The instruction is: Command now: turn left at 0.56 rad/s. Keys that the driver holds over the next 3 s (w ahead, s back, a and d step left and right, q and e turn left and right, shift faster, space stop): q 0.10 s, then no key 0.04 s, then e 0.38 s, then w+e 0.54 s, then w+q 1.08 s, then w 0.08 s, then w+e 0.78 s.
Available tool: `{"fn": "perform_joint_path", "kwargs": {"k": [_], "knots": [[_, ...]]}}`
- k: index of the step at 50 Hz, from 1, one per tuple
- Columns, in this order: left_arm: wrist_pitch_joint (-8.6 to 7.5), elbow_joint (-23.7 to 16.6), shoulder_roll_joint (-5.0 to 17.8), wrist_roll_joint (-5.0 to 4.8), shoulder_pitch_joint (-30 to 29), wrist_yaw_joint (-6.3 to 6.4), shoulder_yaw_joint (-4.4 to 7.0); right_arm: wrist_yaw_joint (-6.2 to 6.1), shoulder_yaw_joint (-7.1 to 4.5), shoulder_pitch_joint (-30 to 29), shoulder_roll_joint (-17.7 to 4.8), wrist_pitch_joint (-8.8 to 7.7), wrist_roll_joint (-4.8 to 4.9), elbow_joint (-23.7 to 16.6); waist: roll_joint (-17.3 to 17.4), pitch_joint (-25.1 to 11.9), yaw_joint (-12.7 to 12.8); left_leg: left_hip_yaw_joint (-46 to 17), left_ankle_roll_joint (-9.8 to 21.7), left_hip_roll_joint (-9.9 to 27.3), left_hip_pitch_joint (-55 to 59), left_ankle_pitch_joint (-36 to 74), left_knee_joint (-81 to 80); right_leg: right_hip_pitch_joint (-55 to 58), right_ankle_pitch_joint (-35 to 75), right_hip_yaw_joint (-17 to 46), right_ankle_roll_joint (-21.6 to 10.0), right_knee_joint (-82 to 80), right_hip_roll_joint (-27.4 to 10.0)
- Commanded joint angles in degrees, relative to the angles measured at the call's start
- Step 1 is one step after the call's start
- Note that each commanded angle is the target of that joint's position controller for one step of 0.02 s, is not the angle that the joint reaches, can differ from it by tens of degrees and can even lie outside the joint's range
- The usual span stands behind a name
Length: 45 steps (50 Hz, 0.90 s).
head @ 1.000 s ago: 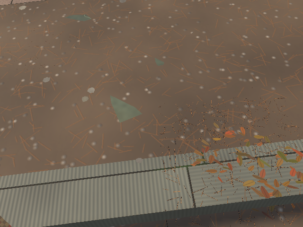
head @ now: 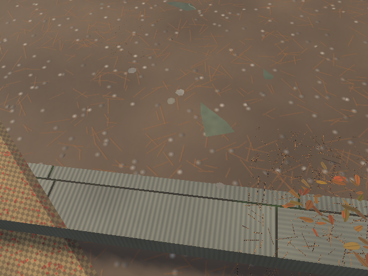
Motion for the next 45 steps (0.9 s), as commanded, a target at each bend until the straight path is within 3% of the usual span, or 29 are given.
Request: {"fn": "perform_joint_path", "kwargs": {"k": [1,6,8,9,10,11,12,13,15,18,22,26,29,31,36,38,39,40,41,42,43,44,45], "knots": [[-0.45,-1.58,10.94,0.18,2.94,-0.25,3.07,0.29,-0.42,-3.87,-3.71,-0.60,0.34,-5.41,-10.18,-4.37,2.18,2.66,0.73,0.74,-4.05,-1.20,-5.19,8.55,32.66,8.90,-9.35,-2.60,-16.12],[-0.26,-1.30,12.07,0.07,1.41,-1.17,3.93,0.12,-0.16,-3.18,-3.06,-0.96,0.85,-6.62,-11.88,-5.85,1.28,5.80,3.27,-0.04,5.34,-0.20,-16.84,4.46,33.05,5.98,-7.57,1.56,-16.58],[0.16,-0.55,11.60,-0.68,0.86,-1.36,3.87,-0.64,0.00,0.41,-2.76,-1.94,-0.15,-5.43,-8.31,-6.80,-1.70,4.67,4.90,-0.68,15.10,12.40,-32.64,-1.04,26.12,3.61,-4.02,8.00,-14.28],[0.27,-0.62,8.82,-0.62,2.65,-1.60,3.03,-1.40,-0.64,2.77,-6.28,-2.90,-1.33,-4.94,1.24,-9.13,-2.34,-6.60,6.40,7.55,24.31,18.39,-39.98,-9.06,14.29,0.33,-0.55,17.14,-10.48],[0.61,-3.21,2.12,-0.21,2.85,-1.73,1.05,-1.90,-0.95,1.12,-11.52,-3.69,-0.61,-6.38,13.18,-8.88,-0.57,-24.28,13.34,24.62,26.10,42.82,-39.70,-20.46,-19.40,-2.23,2.95,23.64,-1.24],[1.84,-1.30,5.58,-0.27,1.10,-1.11,1.74,-2.67,-0.14,4.54,-7.51,-4.06,0.38,-4.02,6.15,-11.22,-3.69,-18.35,18.29,24.38,19.82,44.23,-37.29,-12.49,-20.73,5.81,2.95,27.99,-3.53],[2.36,-0.26,5.39,-1.24,1.46,-1.40,1.67,-3.04,1.71,0.27,-2.85,-4.34,-0.03,-3.84,4.93,-7.33,-0.84,-13.12,17.53,20.77,17.16,41.91,-38.03,-11.70,-17.96,7.42,2.74,27.96,-3.50],[2.31,1.27,5.38,-1.44,2.24,-1.70,1.63,-3.52,2.83,-3.97,-0.22,-4.36,-0.46,-3.86,4.51,-4.24,0.64,-8.73,14.69,17.31,15.03,37.64,-39.37,-10.96,-14.54,8.70,2.77,25.58,-3.53],[2.18,3.82,7.68,-0.27,4.40,-2.16,2.49,-4.70,2.83,-5.30,-2.19,-4.49,-0.39,-3.21,6.80,-3.77,1.12,-3.50,12.10,13.71,17.55,44.32,-38.02,-11.01,-10.45,8.35,3.18,26.26,-1.08],[2.36,5.08,7.71,-0.67,5.36,-2.47,3.06,-4.73,1.86,-2.61,-5.19,-4.08,0.48,-2.20,3.73,-5.43,0.44,-1.38,13.01,15.40,20.68,48.23,-36.30,-13.75,-10.46,7.84,4.19,32.90,0.44],[3.17,4.29,6.69,-0.45,2.59,-2.69,3.52,-5.13,1.55,-2.02,-4.08,-3.84,-0.05,-1.91,4.39,-2.69,-0.69,-1.13,14.61,16.44,19.39,34.16,-38.63,-17.95,-10.05,6.49,5.47,34.87,-0.43],[3.37,2.94,5.24,-0.25,0.77,-3.13,3.56,-5.40,1.08,-0.57,-3.86,-4.21,-0.41,-1.14,4.03,-3.02,-1.22,-1.04,16.19,17.92,20.74,30.69,-38.38,-19.26,-11.00,5.17,5.37,31.36,-1.20],[3.35,0.65,5.25,0.36,-2.53,-4.39,3.47,-4.67,0.27,1.78,-5.23,-4.85,-0.91,-0.80,5.26,-3.73,-2.74,-3.89,16.52,19.63,20.90,4.08,-43.91,-19.76,-10.99,3.83,3.86,27.15,-2.46],[3.25,-1.00,5.67,0.41,-4.83,-5.50,3.62,-4.18,-0.28,2.24,-6.27,-5.43,-1.11,-0.94,4.85,-2.61,-2.87,-5.25,16.24,20.99,20.65,-4.26,-46.49,-20.22,-11.39,3.47,2.65,24.74,-2.95],[2.28,-2.67,4.78,-0.49,-5.56,-6.76,3.51,-2.76,-1.45,2.13,-8.43,-6.93,-1.39,-1.37,2.62,-1.76,-1.42,-0.60,13.78,21.48,16.57,-4.54,-47.32,-12.51,-11.60,1.11,-1.05,15.68,-2.65],[1.64,-1.78,4.34,-0.28,-2.45,-6.89,3.44,-2.32,-1.84,0.86,-9.06,-6.72,-0.92,-1.56,2.06,-1.86,0.71,4.03,11.87,19.57,12.19,-4.41,-43.99,-4.43,-7.70,-1.43,-2.47,7.84,-0.90],[1.13,-0.19,4.45,0.21,1.84,-6.76,3.58,-2.37,-1.85,0.02,-8.72,-6.42,-0.51,-1.72,0.93,-2.30,2.76,7.55,10.38,17.55,7.35,-6.01,-38.93,2.81,-5.02,-2.35,-3.08,3.08,0.74],[0.53,2.76,6.67,0.65,8.72,-6.20,4.49,-2.31,-1.21,-0.22,-6.62,-6.30,-0.71,-2.12,-3.97,-4.18,5.17,11.90,8.16,13.90,0.53,-7.27,-28.58,11.97,-8.45,0.64,-4.42,-0.62,0.96],[-0.29,3.79,12.86,1.08,14.86,-5.02,6.20,-1.70,0.55,-3.10,-1.32,-6.30,-1.15,-4.97,-20.19,-5.04,8.38,18.43,4.41,6.00,-13.25,-9.55,-5.97,18.69,-25.50,24.87,-9.38,-11.22,-13.42],[-0.98,2.28,15.72,0.19,13.67,-4.20,6.17,-1.38,0.53,-6.10,-2.21,-6.52,-3.03,-7.48,-16.96,-0.41,7.03,7.59,3.57,0.78,-24.51,-10.65,3.39,14.50,-30.80,45.12,-14.37,-17.40,-21.72],[-0.87,1.76,13.39,-0.36,9.94,-3.54,5.60,-0.73,-0.10,-5.31,-5.09,-6.94,-2.64,-6.90,-9.40,2.37,4.85,2.07,3.66,5.12,-24.98,-3.78,5.81,11.82,-27.54,38.64,-14.47,-16.52,-20.09],[-1.10,0.80,11.52,-0.75,6.53,-3.18,4.94,0.06,-0.23,-2.71,-5.85,-7.71,-1.14,-5.70,-8.63,3.06,2.06,1.80,3.56,6.28,-23.11,3.27,4.93,10.14,-20.18,33.01,-12.71,-16.28,-16.50],[-1.61,0.20,10.61,-0.87,4.64,-3.00,4.70,0.19,-0.24,-1.39,-6.26,-8.23,-1.11,-4.69,-7.64,2.72,0.74,1.82,3.16,6.73,-21.43,7.43,3.65,10.27,-10.41,28.36,-11.33,-16.09,-13.31]]}}
Next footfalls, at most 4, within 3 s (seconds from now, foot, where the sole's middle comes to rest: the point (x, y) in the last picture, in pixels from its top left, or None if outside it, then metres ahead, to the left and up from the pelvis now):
0.18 left None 0.02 0.12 -0.78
0.80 right None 0.02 -0.09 -0.78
1.26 left None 0.39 -0.05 -0.78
1.76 right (282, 209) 0.65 -0.28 -0.68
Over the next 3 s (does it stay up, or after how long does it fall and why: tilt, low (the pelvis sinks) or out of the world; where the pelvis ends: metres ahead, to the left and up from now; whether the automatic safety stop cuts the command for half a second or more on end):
stays up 1.17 -0.16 0.09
